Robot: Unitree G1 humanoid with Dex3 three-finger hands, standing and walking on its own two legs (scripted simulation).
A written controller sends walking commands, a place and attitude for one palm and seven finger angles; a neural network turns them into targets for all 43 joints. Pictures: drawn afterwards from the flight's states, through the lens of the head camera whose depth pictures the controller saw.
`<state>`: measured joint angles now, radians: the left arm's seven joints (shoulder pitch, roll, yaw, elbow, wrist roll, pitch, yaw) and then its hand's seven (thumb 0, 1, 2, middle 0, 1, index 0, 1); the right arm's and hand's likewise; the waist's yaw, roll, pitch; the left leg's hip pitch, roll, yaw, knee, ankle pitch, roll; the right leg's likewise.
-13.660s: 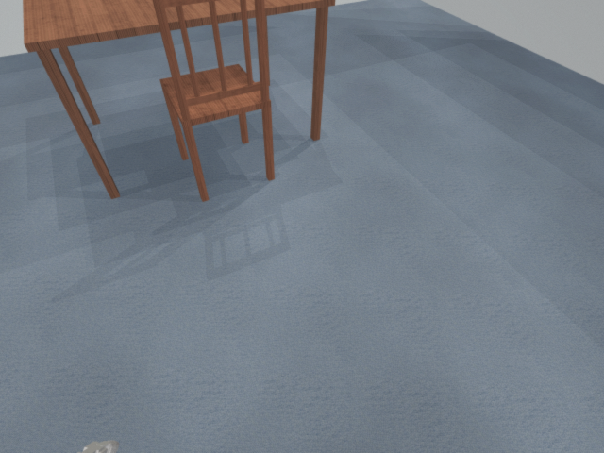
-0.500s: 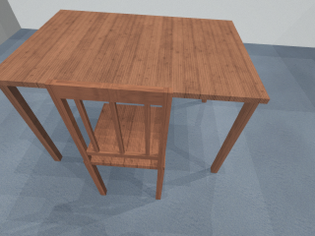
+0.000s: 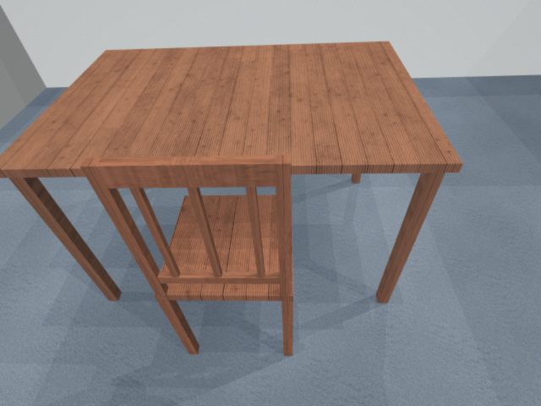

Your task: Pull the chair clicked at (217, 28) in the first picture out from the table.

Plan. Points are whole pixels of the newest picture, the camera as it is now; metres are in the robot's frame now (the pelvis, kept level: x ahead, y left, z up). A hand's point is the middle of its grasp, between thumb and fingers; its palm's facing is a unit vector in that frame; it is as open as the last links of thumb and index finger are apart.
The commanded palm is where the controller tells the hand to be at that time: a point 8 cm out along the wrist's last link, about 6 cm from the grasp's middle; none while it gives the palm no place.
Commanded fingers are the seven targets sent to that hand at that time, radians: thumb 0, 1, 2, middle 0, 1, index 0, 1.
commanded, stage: look again from close up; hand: left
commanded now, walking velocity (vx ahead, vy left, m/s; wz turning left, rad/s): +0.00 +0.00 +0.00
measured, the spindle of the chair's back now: (207, 236) +0.48 +0.17 -0.08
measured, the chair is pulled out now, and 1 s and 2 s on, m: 0.00 0.00 0.00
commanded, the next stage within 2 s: raise the hand toward the chair's back in 0.62 s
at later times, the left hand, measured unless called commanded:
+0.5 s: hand out of the picture +0.01 +0.15 -0.16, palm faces +0.01 -0.97 -0.23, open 7.3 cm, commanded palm none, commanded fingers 0.00 0.90 0.90 -0.20 -0.30 -0.20 -0.30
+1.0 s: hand (181, 359) +0.19 +0.14 -0.01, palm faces +0.08 -1.00 +0.03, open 8.1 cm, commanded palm +0.12 +0.21 -0.06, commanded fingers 0.00 0.55 0.75 -0.17 -0.25 -0.17 -0.25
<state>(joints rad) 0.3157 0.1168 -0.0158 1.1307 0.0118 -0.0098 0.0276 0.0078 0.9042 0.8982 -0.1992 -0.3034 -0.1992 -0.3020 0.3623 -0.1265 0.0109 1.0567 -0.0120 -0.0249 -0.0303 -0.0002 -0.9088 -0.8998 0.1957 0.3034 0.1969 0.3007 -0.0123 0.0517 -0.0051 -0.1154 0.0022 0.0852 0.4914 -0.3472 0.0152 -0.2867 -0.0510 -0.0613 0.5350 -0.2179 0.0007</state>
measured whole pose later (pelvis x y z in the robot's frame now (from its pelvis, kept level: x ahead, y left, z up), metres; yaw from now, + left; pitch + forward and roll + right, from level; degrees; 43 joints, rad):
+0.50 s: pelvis +0.01 -0.02 +0.00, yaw +0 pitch -2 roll +1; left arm 0.27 0.13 -0.01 1.14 0.01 -0.01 0.03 0.01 0.92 0.90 -0.20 -0.30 -0.20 -0.30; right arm 0.33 -0.17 0.02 1.13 -0.01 -0.02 -0.03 0.00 -0.91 -0.90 0.19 0.30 0.20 0.30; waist -0.01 0.04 0.05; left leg -0.07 0.02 0.08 0.41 -0.31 -0.02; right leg -0.26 -0.03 -0.07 0.50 -0.21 -0.03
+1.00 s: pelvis -0.04 -0.03 -0.04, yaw +2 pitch +8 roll +2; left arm 0.24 0.16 0.10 0.28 -0.24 -0.51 -0.18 0.02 0.78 0.84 -0.18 -0.28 -0.18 -0.28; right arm 0.21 -0.32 -0.06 0.67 0.01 -0.36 0.00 0.01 -0.91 -0.90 0.20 0.30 0.20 0.30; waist -0.03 -0.04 -0.09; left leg -0.55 0.01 0.04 0.85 -0.43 -0.02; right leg -0.70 -0.05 -0.07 0.85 -0.28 -0.04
